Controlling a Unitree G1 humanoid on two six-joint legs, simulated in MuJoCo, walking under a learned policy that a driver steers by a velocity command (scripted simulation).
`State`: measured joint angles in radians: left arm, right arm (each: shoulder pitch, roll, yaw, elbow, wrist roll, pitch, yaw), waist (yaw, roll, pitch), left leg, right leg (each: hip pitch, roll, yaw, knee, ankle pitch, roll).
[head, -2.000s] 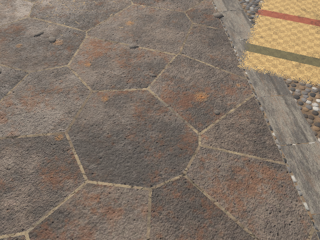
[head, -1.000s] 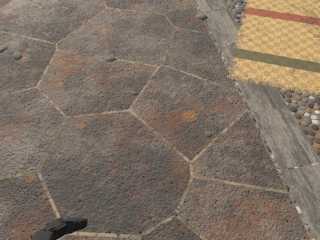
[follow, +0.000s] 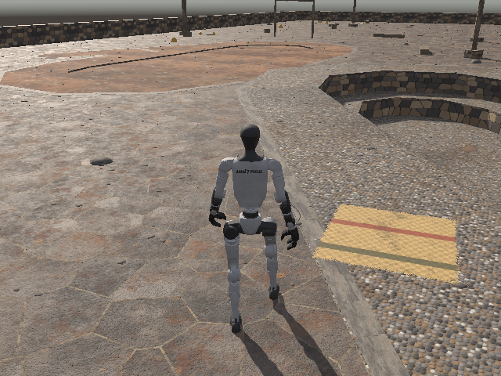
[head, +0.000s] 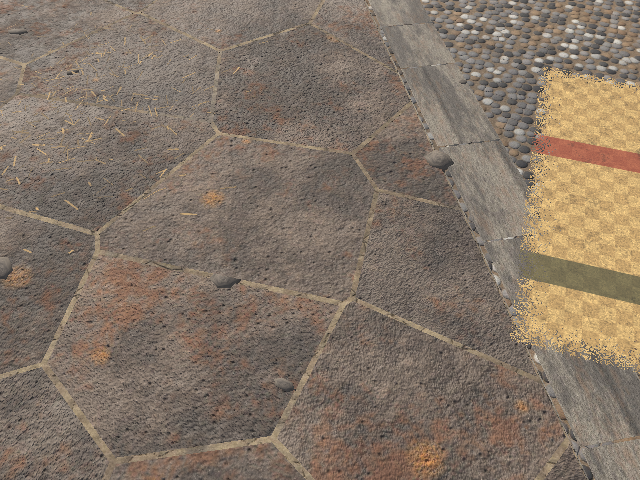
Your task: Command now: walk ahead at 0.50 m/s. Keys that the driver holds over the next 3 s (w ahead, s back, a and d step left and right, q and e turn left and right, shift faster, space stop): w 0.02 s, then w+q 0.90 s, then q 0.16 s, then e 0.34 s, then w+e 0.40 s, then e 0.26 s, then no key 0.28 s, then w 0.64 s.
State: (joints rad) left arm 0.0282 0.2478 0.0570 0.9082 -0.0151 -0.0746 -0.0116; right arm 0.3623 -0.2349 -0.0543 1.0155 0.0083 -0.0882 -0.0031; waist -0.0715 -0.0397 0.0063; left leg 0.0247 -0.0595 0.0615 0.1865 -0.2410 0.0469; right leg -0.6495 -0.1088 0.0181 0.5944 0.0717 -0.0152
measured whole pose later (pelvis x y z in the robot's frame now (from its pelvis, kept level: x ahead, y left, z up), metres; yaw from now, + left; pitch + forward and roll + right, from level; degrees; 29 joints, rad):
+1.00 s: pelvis +0.54 +0.08 +0.00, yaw +30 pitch +2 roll -1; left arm 0.00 0.28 0.07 0.79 0.01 -0.10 0.00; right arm 0.31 -0.26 -0.09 0.81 0.02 -0.05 -0.01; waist -0.06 -0.03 0.04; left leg -0.15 -0.10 -0.10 0.35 -0.23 0.09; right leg -0.65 -0.09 0.09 0.65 -0.01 0.05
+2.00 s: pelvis +0.84 +0.13 -0.03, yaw +10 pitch +3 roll +1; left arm 0.05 0.31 0.07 0.64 -0.01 -0.01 -0.04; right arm 0.34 -0.31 -0.09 0.79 0.00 -0.05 -0.02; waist -0.07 -0.01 0.04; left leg -0.20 0.12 0.08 0.89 -0.57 -0.09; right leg -0.51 0.01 -0.02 0.64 -0.18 -0.05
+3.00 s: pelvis +1.14 +0.14 +0.00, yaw +2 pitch +3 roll +0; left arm 0.45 0.25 0.03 0.84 -0.01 -0.06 0.00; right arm 0.08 -0.27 -0.04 0.64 0.02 -0.09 0.04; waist 0.10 0.04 0.01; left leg -0.66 0.07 0.00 0.67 -0.02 0.00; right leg 0.01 0.03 0.00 0.25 -0.31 -0.04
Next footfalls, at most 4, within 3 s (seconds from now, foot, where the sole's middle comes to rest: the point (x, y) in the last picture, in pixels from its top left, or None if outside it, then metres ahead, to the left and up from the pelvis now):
0.12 right None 0.26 -0.14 -0.78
0.68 left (241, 479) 0.51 0.15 -0.78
1.14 right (260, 336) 0.84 0.10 -0.78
1.50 left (184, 405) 0.67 0.27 -0.78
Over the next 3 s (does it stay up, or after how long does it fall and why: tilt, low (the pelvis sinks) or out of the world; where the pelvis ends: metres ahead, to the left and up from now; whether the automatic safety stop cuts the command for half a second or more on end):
stays up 1.14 0.14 0.00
